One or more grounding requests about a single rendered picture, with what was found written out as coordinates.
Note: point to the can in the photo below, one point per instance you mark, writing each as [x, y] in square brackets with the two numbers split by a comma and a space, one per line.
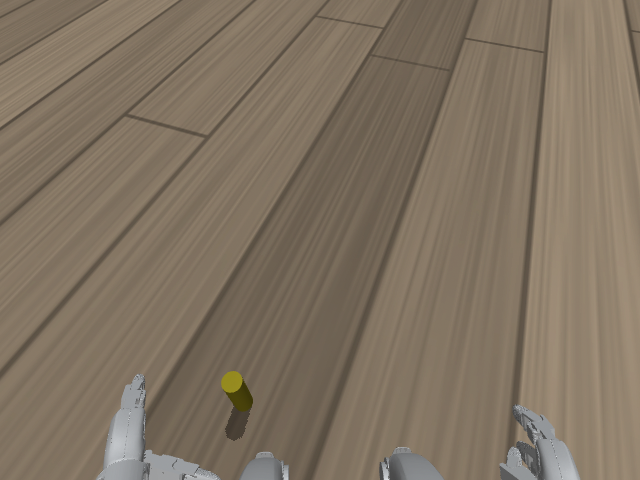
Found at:
[237, 391]

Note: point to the left robot arm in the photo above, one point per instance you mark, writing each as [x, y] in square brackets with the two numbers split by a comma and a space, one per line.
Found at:
[125, 470]

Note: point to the right robot hand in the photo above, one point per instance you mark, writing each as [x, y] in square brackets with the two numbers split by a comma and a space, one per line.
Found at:
[551, 459]

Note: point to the left robot hand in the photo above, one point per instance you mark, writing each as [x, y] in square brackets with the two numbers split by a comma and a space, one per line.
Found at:
[126, 440]

